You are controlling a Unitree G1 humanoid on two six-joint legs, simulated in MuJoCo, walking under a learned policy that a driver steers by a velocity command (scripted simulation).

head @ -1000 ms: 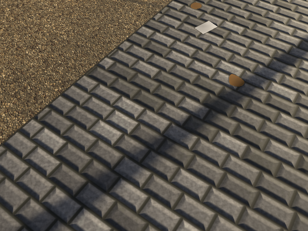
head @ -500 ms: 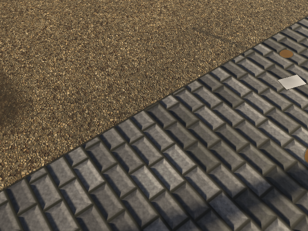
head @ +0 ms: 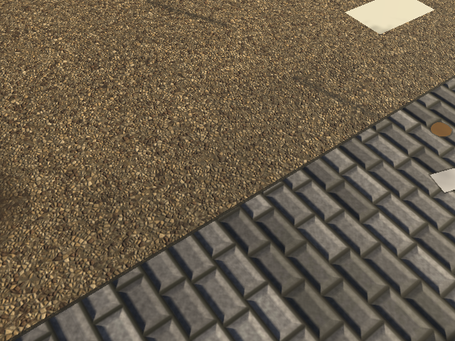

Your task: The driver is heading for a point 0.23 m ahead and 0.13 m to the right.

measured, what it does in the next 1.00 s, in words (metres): walks ahead: right foot, then left foot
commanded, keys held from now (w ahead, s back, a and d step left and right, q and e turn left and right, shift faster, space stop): w+e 0.04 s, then no key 0.96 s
